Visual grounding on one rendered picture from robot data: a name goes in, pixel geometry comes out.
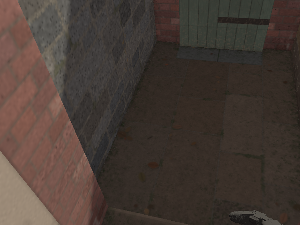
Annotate right robot hand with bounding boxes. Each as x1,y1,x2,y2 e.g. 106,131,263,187
229,210,283,225

